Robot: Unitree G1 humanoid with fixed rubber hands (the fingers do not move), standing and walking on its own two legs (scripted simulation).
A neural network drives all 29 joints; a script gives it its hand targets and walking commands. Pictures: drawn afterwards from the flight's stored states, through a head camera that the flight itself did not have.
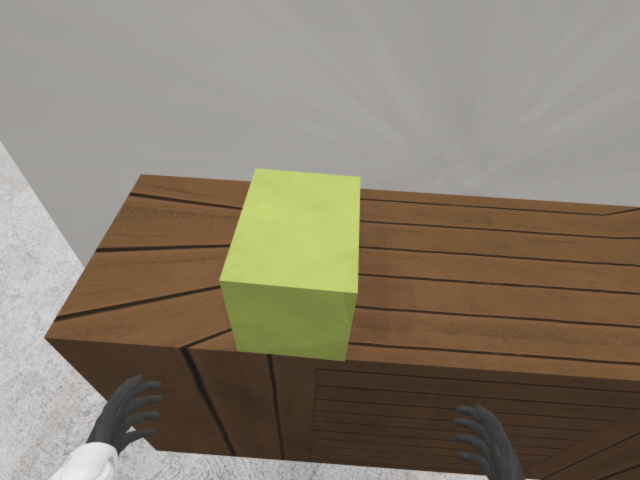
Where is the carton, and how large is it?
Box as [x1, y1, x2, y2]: [219, 168, 359, 360]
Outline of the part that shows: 255,168 219,279 237,350 344,360 357,294 359,177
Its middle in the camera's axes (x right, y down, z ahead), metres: -0.03 +0.03 +0.63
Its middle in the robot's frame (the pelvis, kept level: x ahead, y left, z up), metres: +0.44 +0.07 -0.02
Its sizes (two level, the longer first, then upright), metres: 0.234 0.175 0.190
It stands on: a pedestal, 0.67 m high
